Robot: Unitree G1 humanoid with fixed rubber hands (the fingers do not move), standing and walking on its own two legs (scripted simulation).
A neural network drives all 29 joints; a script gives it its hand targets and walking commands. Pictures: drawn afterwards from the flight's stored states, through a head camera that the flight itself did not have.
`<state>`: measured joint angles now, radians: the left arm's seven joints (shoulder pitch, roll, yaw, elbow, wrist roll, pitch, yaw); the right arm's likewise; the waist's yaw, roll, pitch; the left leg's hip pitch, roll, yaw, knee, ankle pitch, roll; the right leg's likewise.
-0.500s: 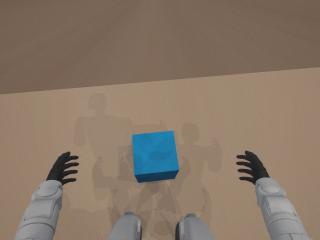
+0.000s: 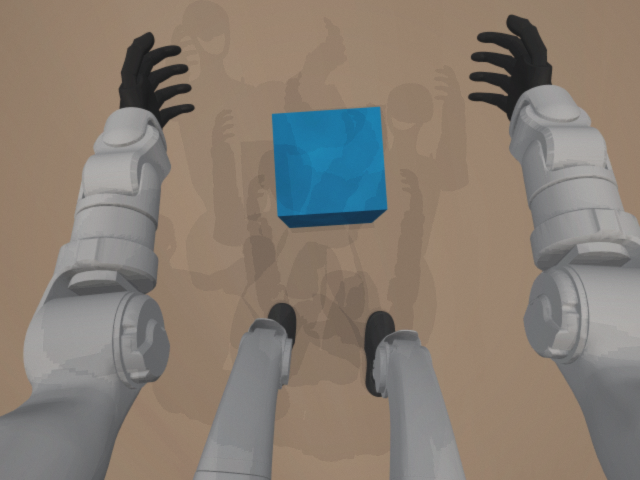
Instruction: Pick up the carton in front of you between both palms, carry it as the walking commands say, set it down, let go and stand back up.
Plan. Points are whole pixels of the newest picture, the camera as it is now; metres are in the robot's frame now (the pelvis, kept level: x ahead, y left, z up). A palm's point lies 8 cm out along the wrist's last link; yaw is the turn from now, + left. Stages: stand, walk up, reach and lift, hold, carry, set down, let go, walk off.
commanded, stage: reach and lift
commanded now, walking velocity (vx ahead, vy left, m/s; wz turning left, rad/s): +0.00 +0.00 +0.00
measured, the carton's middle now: (328, 175) +0.54 +0.04 -0.53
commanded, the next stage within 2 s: none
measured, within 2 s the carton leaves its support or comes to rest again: leaves its support in 1.90 s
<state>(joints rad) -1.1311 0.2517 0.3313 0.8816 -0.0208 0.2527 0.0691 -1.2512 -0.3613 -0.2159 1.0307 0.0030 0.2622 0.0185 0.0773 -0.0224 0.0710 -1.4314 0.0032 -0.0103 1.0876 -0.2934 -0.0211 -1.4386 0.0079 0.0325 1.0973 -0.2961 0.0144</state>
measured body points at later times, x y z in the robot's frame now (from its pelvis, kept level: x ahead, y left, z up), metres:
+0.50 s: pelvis +0.03 +0.00 -0.09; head +0.38 +0.00 +0.19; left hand +0.53 +0.23 -0.26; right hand +0.58 -0.15 -0.26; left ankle +0.09 +0.13 -0.62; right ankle +0.09 -0.13 -0.62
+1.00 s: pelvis -0.02 +0.00 -0.27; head +0.36 +0.01 -0.04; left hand +0.52 +0.22 -0.46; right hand +0.57 -0.15 -0.46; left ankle +0.09 +0.13 -0.62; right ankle +0.09 -0.13 -0.62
